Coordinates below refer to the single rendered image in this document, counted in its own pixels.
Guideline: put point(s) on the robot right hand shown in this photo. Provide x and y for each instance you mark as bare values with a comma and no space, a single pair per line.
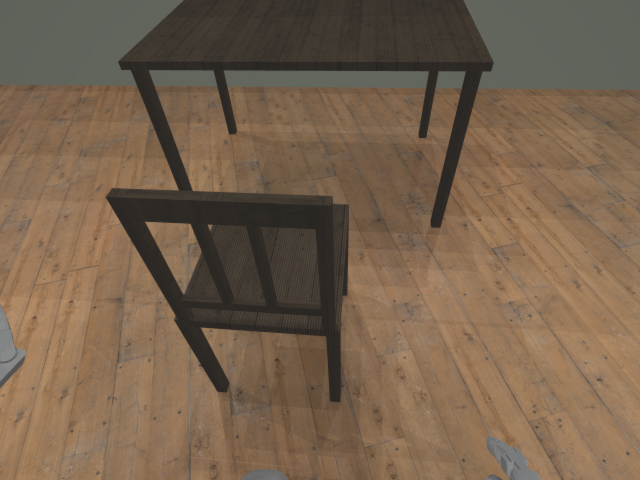
512,461

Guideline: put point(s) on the robot left hand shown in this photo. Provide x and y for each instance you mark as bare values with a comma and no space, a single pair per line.
11,357

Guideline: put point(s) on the table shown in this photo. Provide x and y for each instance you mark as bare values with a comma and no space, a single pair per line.
315,35

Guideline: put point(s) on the chair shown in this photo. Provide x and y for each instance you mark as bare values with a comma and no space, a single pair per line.
270,263

